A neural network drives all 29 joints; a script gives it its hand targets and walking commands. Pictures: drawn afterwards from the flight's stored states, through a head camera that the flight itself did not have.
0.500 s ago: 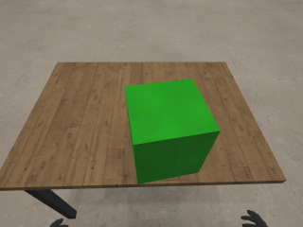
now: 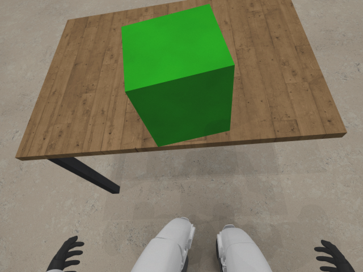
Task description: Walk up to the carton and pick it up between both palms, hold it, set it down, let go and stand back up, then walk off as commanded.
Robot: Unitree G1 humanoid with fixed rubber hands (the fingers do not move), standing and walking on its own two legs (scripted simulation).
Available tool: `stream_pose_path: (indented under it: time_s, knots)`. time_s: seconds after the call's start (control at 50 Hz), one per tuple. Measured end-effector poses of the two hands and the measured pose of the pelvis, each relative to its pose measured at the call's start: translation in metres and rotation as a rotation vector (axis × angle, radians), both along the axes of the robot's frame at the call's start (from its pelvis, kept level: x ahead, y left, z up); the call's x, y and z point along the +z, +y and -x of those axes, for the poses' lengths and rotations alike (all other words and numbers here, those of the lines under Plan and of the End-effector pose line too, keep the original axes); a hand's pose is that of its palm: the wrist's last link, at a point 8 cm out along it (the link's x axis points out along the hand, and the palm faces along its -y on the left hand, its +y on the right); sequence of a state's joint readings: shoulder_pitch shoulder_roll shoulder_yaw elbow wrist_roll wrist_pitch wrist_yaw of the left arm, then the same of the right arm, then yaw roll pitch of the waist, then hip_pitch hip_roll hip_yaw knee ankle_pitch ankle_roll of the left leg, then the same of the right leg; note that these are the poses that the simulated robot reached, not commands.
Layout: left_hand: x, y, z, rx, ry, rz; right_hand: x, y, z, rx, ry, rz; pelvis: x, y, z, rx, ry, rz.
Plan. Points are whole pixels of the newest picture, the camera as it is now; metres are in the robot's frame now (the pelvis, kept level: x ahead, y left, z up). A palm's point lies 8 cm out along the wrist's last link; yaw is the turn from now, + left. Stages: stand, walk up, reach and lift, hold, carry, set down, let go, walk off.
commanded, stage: walk off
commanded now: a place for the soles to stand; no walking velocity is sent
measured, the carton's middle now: (180, 83) +0.52 +0.03 +0.02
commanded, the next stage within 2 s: none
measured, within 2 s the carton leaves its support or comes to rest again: neither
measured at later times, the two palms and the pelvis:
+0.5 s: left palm out of the picture -0.10 +0.34 -0.10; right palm out of the picture -0.14 -0.31 -0.08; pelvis -0.18 +0.02 +0.01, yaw +2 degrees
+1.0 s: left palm out of the picture -0.29 +0.34 -0.08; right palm out of the picture -0.27 -0.31 -0.13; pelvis -0.38 +0.01 -0.02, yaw +2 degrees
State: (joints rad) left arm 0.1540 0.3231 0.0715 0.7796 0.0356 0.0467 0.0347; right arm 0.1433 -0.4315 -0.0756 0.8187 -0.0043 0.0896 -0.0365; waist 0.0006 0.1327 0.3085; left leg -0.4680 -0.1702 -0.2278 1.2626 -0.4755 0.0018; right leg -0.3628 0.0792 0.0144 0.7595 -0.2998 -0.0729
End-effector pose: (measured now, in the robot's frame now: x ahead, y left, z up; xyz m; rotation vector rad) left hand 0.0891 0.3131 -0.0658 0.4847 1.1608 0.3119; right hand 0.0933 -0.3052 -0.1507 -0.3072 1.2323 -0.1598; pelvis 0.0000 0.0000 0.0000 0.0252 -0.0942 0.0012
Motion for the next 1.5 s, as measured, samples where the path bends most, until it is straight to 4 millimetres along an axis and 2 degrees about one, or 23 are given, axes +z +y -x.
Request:
stream_pose_path:
  time_s: [0.1, 0.2, 0.26, 0.32, 0.38, 0.42, 0.46, 0.5, 0.58, 0.64, 0.7, 0.76, 0.84, 0.98, 1.08, 1.14, 1.2, 1.26, 1.34, 1.44, 1.5]
  knots:
    - [0.01, -0.003, 0.005, -0.005, -0.113, -0.001, 0.004, -0.006, 0.041, 0.011, 0.036, 0.009, 0.002, -0.002, 0.026, 0.037, 0.019, 0.01]
    - [0.006, 0.004, 0.03, -0.013, -0.165, 0.012, 0.011, -0.013, 0.078, 0.026, 0.042, 0.044, -0.003, 0.002, 0.063, 0.064, 0.029, 0.014]
    - [-0.003, 0.013, 0.057, -0.01, -0.171, 0.028, 0.016, -0.013, 0.102, 0.042, 0.037, 0.07, -0.008, 0.007, 0.09, 0.075, 0.031, 0.019]
    - [-0.019, 0.023, 0.09, -0.001, -0.159, 0.053, 0.024, -0.01, 0.135, 0.048, 0.038, 0.092, -0.013, 0.013, 0.121, 0.074, 0.021, 0.009]
    - [-0.032, 0.026, 0.129, 0.019, -0.103, 0.087, 0.04, -0.005, 0.18, 0.023, 0.033, 0.105, -0.008, 0.018, 0.147, 0.011, -0.007, -0.042]
    - [-0.033, 0.023, 0.152, 0.025, -0.073, 0.113, 0.051, -0.004, 0.208, 0.004, 0.029, 0.125, -0.002, 0.02, 0.158, 0.039, -0.013, 0.003]
    - [-0.031, 0.022, 0.17, 0.029, -0.071, 0.135, 0.061, -0.003, 0.227, -0.011, 0.028, 0.137, 0.005, 0.019, 0.167, 0.054, -0.009, 0.033]
    - [-0.032, 0.022, 0.191, 0.031, -0.058, 0.141, 0.068, -0.003, 0.234, -0.023, 0.002, 0.14, 0.008, 0.016, 0.176, 0.033, 0.006, 0.042]
    - [-0.039, 0.022, 0.227, 0.027, -0.029, 0.131, 0.077, -0.004, 0.227, -0.01, -0.119, 0.142, 0.005, 0.007, 0.203, 0.003, 0.012, 0.047]
    - [-0.044, 0.018, 0.246, 0.017, -0.034, 0.116, 0.074, -0.008, 0.223, 0.014, -0.193, 0.135, -0.003, -0.002, 0.227, -0.026, 0.014, 0.03]
    - [-0.045, 0.005, 0.267, 0.012, -0.043, 0.106, 0.063, -0.016, 0.226, 0.032, -0.23, 0.117, -0.011, -0.01, 0.258, -0.027, -0.013, 0.056]
    - [-0.037, -0.009, 0.291, -0.011, -0.063, 0.109, 0.053, -0.019, 0.242, 0.029, -0.224, 0.094, -0.01, -0.013, 0.284, 0.005, -0.023, 0.066]
    - [-0.024, -0.011, 0.325, -0.03, -0.05, 0.083, 0.043, -0.018, 0.271, 0.014, -0.2, 0.069, -0.006, -0.009, 0.314, -0.014, -0.003, 0.017]
    - [-0.013, 0.02, 0.367, -0.046, -0.09, 0.001, 0.021, -0.011, 0.349, 0.062, -0.104, 0.077, -0.016, 0.008, 0.374, 0.027, 0.031, 0.016]
    - [-0.031, 0.054, 0.407, -0.06, -0.075, -0.023, 0.01, 0.006, 0.413, 0.076, -0.046, 0.085, -0.03, 0.025, 0.429, 0.038, 0.01, -0.02]
    - [-0.041, 0.06, 0.436, -0.033, -0.027, -0.004, 0.016, 0.018, 0.457, 0.063, -0.031, 0.081, -0.026, 0.034, 0.453, 0.003, -0.017, -0.019]
    - [-0.039, 0.056, 0.454, -0.034, -0.007, 0.032, 0.03, 0.025, 0.495, 0.028, -0.013, 0.085, -0.015, 0.035, 0.469, 0.019, -0.014, 0.015]
    - [-0.037, 0.052, 0.472, -0.056, 0.004, 0.052, 0.044, 0.026, 0.517, -0.023, -0.04, 0.091, -0.007, 0.032, 0.481, -0.009, 0.001, 0.015]
    - [-0.035, 0.041, 0.489, -0.077, -0.013, 0.084, 0.057, 0.02, 0.534, -0.055, -0.105, 0.096, -0.001, 0.024, 0.492, -0.049, 0.009, 0.012]
    - [-0.025, 0.016, 0.504, -0.071, -0.087, 0.124, 0.061, 0.001, 0.552, -0.079, -0.14, 0.092, 0.005, 0.013, 0.504, -0.042, -0.024, 0.064]
    - [-0.017, 0.004, 0.518, -0.053, -0.145, 0.142, 0.063, -0.005, 0.558, -0.099, -0.136, 0.082, 0.011, 0.01, 0.504, -0.028, -0.01, 0.053]
